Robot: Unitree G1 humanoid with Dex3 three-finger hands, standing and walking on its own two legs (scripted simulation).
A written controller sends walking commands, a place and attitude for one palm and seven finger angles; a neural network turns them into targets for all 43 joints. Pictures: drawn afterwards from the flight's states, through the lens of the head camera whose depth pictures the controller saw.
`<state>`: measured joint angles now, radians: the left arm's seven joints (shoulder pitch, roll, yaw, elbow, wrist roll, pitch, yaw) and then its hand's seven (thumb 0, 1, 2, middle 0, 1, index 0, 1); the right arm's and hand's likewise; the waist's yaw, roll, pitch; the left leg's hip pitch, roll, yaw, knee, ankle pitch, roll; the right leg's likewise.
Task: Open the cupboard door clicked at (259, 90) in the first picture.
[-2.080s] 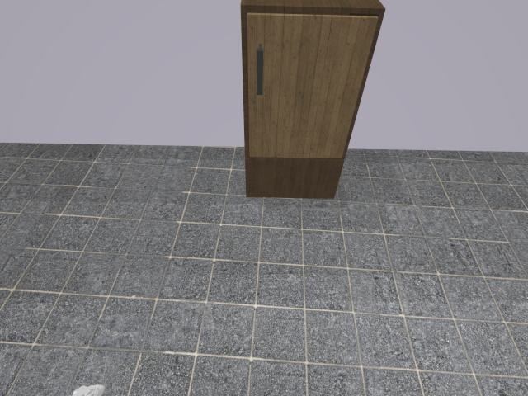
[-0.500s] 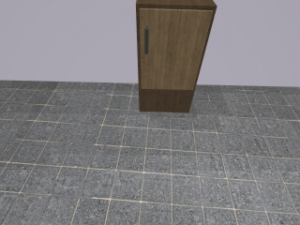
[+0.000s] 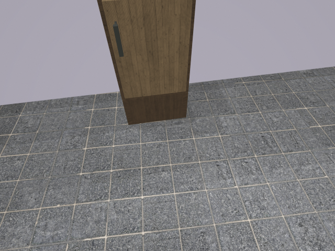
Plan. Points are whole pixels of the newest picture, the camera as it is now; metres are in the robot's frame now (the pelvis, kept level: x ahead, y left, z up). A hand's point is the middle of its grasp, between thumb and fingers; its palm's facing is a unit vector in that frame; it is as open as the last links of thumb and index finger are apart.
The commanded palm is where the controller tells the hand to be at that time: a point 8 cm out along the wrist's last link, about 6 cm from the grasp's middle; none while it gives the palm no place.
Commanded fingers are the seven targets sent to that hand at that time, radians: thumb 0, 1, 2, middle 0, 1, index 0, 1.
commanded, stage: walk to a spot facing it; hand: left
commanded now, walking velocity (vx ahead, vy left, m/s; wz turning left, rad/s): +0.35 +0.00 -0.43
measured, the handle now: (118, 39) +1.05 +0.33 -0.03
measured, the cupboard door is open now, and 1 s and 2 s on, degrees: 0 0 0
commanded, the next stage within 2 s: turn to face it in 0.74 s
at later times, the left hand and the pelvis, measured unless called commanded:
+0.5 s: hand (96, 232) +0.19 +0.23 -0.18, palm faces -0.11 -0.98 -0.17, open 7.4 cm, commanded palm none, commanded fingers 0.00 0.90 0.90 -0.20 -0.30 -0.20 -0.30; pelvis +0.20 +0.04 +0.00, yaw -15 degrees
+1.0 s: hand (156, 140) +0.50 +0.09 -0.14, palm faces -0.48 -0.84 -0.24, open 7.4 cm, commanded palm none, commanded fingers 0.00 0.90 0.90 -0.20 -0.30 -0.20 -0.30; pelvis +0.29 +0.00 +0.00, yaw -27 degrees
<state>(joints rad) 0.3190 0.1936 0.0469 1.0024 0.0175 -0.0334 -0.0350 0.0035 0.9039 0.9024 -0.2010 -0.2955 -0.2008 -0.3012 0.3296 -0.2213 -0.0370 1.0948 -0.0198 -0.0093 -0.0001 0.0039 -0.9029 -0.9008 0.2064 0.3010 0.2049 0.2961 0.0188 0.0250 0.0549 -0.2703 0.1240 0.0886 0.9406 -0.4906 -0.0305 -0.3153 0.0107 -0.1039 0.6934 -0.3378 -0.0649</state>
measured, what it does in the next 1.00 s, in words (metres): walks ahead, turning right: left foot, then right foot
